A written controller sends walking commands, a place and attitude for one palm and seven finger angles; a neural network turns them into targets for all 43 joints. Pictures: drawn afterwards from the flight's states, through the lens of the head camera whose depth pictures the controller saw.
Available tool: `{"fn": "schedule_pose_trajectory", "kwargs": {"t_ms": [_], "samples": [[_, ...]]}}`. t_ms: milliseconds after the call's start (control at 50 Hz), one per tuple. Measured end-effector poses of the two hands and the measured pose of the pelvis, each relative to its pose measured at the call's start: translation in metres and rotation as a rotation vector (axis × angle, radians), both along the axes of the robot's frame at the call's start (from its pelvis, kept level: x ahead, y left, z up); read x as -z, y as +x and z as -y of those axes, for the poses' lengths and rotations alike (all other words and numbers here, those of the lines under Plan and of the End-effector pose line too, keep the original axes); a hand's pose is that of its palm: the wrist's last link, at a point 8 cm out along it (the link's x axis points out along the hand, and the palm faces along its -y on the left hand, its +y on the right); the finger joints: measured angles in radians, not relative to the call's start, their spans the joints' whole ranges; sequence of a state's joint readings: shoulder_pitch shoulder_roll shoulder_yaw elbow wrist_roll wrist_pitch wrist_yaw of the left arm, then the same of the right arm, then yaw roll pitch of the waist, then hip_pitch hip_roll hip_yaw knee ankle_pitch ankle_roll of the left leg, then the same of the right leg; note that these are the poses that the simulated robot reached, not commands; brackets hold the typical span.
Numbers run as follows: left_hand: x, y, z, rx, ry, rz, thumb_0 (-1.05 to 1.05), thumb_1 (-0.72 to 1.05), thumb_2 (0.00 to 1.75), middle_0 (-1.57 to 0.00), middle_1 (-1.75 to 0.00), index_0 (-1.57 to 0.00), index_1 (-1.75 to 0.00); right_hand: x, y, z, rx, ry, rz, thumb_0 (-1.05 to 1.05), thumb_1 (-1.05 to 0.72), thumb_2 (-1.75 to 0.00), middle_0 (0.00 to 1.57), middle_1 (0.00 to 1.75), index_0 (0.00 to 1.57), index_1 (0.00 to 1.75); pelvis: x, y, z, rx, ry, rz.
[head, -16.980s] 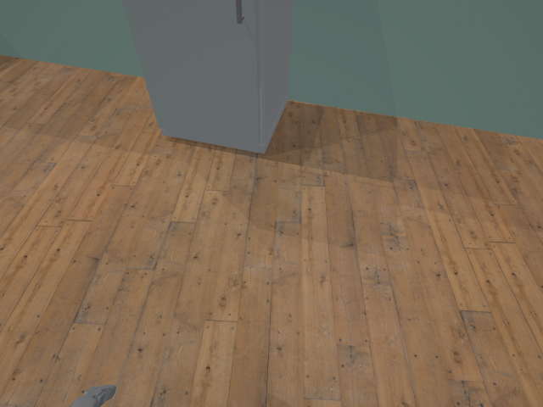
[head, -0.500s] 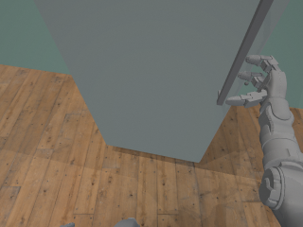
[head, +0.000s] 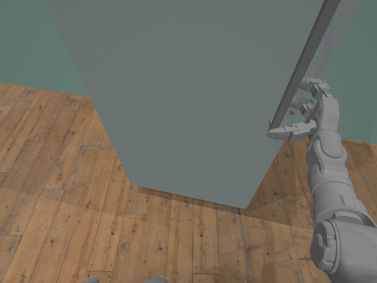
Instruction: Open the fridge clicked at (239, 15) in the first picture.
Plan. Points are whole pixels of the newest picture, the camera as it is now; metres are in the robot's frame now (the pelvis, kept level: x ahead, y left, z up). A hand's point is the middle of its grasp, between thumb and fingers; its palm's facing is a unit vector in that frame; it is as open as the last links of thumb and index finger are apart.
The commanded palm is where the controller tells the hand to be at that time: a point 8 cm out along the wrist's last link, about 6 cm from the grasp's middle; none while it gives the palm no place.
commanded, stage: slide the fingers in behind the handle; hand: right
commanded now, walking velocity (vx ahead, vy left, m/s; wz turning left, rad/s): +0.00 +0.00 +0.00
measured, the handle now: (293, 77) +0.52 -0.15 +0.16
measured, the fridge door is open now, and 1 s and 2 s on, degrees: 0 0 0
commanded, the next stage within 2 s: grip the handle and tug to test in 1.32 s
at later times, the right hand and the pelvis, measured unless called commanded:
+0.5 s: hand (281, 110) +0.46 -0.13 +0.12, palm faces +0.08 +1.00 +0.01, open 14.0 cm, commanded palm +0.43 -0.18 +0.12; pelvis +0.01 +0.01 +0.00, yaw +0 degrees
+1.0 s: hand (274, 110) +0.46 -0.11 +0.12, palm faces +0.09 +1.00 +0.00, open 14.0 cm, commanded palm +0.43 -0.16 +0.12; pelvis +0.00 +0.01 +0.00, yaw +0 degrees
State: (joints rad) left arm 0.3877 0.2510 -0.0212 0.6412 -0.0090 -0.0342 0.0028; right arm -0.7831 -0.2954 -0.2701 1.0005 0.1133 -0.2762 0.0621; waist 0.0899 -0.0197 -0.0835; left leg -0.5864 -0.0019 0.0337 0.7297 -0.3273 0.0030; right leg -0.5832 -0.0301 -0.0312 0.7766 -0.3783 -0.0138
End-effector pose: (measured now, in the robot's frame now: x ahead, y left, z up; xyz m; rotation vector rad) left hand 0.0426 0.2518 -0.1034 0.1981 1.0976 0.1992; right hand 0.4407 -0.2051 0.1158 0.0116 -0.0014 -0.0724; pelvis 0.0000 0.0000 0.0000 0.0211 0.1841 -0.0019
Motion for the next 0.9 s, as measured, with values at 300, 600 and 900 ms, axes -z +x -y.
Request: {"fn": "schedule_pose_trajectory", "kwargs": {"t_ms": [300,600,900], "samples": [[-0.002,0.021,-0.006,0.014,-0.003,0.03,0.0,0.9,0.9,-0.2,-0.3,-0.2,-0.3,-0.003,-0.003,-0.012,0.007,-0.008,0.006,-0.01,0.5,-0.3,0.29,1.2,0.3,1.21,-0.003,0.007,-0.005,0.002,-0.003,0.01],[-0.002,0.024,-0.01,0.013,-0.01,0.048,0.0,0.9,0.9,-0.2,-0.3,-0.2,-0.3,-0.004,-0.006,-0.029,0.012,-0.005,-0.008,-0.01,0.5,-0.3,0.3,1.2,0.3,1.2,-0.004,0.005,-0.011,0.003,-0.01,0.024],[0.001,0.008,-0.013,0.011,-0.005,0.021,0.0,0.9,0.9,-0.2,-0.3,-0.2,-0.3,-0.006,-0.006,-0.038,0.016,-0.009,-0.003,-0.01,0.5,-0.3,0.29,1.2,0.29,1.2,-0.004,-0.002,-0.012,0.007,-0.011,0.021]]}}
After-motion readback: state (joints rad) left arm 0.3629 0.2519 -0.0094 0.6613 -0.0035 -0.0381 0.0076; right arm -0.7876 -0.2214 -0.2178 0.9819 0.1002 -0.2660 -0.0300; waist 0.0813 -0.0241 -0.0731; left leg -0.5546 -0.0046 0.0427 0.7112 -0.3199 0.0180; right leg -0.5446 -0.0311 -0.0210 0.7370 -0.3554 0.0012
